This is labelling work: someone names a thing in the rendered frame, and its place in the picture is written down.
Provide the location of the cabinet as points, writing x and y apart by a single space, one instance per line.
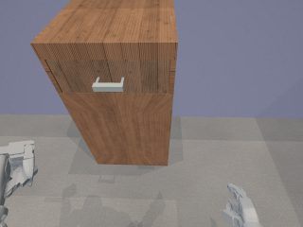
131 129

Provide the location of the robot left hand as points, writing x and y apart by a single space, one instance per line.
18 156

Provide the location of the drawer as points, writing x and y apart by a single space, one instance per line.
141 76

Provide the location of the handle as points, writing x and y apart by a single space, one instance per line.
108 86

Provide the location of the robot right hand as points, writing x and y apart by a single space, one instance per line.
237 213

